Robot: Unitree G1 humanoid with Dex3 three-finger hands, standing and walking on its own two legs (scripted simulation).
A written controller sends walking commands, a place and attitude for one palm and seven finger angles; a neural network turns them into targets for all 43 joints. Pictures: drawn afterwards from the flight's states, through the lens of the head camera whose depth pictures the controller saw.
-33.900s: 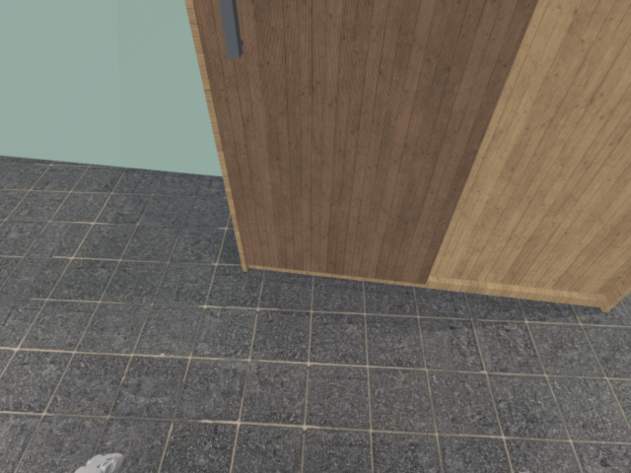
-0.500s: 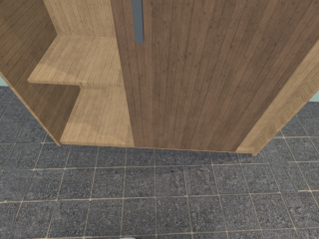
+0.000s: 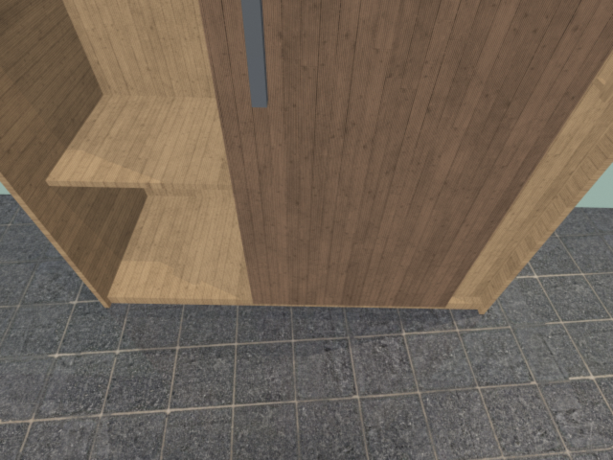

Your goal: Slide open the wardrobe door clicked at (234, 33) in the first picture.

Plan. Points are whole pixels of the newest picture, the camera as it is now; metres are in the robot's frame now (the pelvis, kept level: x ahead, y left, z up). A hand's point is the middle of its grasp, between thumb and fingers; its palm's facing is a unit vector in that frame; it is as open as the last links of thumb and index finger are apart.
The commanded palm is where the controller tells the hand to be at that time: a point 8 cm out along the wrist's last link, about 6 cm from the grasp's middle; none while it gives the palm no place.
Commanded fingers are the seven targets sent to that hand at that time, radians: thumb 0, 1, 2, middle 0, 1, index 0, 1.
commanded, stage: let the arm hang, fingers relaxed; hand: left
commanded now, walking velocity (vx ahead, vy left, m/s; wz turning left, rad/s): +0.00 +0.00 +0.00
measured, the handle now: (255, 29) +0.68 +0.12 +0.23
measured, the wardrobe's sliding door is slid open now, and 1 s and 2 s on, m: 0.53 0.53 0.53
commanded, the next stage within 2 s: look to check the result in 0.04 s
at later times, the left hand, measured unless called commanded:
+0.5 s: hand out of the picture +0.01 +0.18 -0.18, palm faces -0.01 -0.98 -0.19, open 7.3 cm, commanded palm none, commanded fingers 0.00 0.90 0.90 -0.20 -0.30 -0.20 -0.30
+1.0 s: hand out of the picture +0.03 +0.17 -0.18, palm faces -0.01 -0.98 -0.20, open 7.3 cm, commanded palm none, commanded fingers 0.00 0.90 0.90 -0.20 -0.30 -0.20 -0.30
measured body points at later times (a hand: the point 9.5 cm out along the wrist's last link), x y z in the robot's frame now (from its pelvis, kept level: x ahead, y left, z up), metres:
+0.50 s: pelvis +0.01 +0.00 +0.00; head +0.04 +0.00 +0.45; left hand +0.01 +0.23 -0.16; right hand +0.03 -0.23 -0.16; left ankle +0.04 +0.10 -0.74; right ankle -0.03 -0.13 -0.74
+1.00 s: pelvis +0.02 +0.00 +0.00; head +0.04 +0.00 +0.45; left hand +0.03 +0.22 -0.16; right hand +0.03 -0.23 -0.16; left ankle +0.04 +0.10 -0.74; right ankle -0.03 -0.13 -0.74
